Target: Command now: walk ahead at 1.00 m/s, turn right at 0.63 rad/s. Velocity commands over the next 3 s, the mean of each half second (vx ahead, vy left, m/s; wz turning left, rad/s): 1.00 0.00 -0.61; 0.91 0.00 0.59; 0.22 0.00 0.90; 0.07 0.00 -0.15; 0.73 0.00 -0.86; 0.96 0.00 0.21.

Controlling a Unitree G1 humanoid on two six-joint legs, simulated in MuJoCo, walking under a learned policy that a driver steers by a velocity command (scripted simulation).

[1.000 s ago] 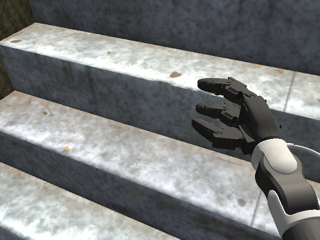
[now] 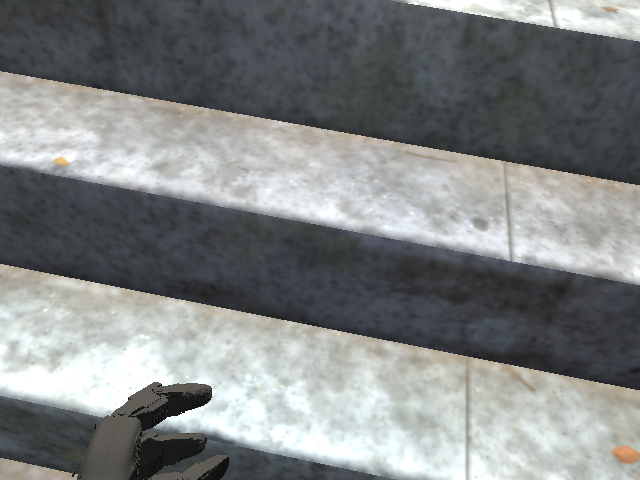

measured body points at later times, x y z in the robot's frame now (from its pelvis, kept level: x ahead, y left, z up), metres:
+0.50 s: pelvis +0.07 -0.14 +0.05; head +0.07 -0.12 +0.50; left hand +0.36 -0.03 +0.01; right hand -0.01 -0.41 -0.08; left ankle +0.04 +0.13 -0.69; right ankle +0.12 -0.28 -0.50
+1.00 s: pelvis +0.07 -0.25 +0.20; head +0.04 -0.25 +0.65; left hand +0.39 -0.13 +0.19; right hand +0.04 -0.54 +0.09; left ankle +0.07 -0.17 -0.34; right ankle +0.08 -0.28 -0.49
